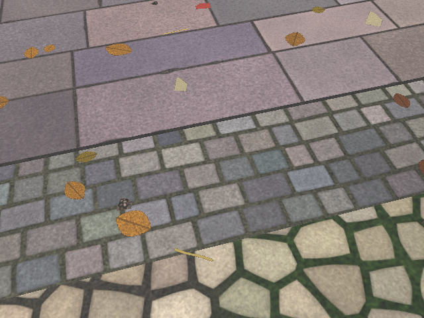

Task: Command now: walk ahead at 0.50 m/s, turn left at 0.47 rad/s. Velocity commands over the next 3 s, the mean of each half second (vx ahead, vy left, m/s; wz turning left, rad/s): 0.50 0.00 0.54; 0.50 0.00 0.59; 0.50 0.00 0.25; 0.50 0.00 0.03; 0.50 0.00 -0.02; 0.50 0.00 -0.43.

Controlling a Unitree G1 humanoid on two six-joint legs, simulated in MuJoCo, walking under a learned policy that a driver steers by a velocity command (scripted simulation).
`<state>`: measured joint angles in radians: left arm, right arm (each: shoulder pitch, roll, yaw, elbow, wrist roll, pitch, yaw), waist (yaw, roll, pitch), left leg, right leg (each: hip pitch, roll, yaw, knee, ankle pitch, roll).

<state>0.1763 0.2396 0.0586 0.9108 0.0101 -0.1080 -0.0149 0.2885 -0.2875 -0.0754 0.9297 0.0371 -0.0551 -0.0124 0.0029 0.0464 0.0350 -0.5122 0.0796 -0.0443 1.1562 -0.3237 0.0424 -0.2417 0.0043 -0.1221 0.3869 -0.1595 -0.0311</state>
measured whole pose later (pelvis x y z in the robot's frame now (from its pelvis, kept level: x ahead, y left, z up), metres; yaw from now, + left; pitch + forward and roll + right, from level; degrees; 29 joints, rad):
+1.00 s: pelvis +0.56 +0.13 -0.01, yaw +35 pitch +1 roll -2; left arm 0.16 0.26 0.06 0.78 0.01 -0.11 -0.02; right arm 0.31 -0.30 -0.08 0.75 0.03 -0.03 -0.01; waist -0.01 0.04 0.03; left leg -0.45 0.01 -0.09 1.19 -0.38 0.03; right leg -0.30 0.03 -0.06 0.44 -0.17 -0.03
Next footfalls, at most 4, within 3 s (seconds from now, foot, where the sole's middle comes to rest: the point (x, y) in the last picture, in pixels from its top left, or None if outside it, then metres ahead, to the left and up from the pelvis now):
0.34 left None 0.34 0.17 -0.78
0.84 right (202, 256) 0.69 0.09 -0.78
1.36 left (93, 242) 0.74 0.47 -0.78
1.88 right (106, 157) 1.13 0.49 -0.78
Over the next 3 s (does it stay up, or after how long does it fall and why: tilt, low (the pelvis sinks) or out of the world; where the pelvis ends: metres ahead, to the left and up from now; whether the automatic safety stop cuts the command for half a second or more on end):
stays up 1.40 0.85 -0.03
